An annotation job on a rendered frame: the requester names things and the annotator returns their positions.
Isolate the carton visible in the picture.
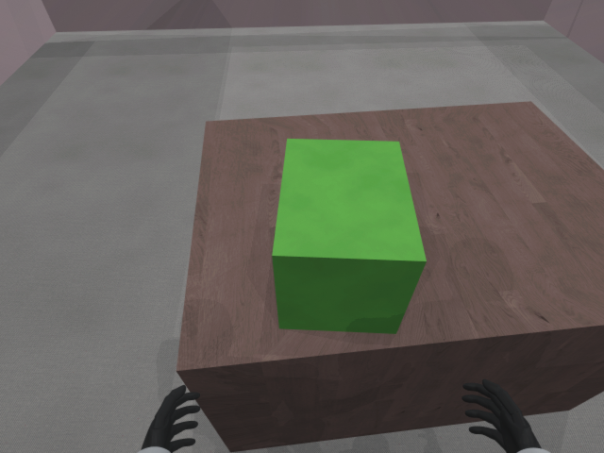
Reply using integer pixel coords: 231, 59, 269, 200
272, 139, 427, 334

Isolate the left robot hand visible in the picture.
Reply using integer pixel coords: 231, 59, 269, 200
141, 385, 200, 453

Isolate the right robot hand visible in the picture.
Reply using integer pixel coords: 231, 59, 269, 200
461, 379, 541, 453

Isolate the pedestal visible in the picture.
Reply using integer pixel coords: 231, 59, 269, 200
176, 101, 604, 452

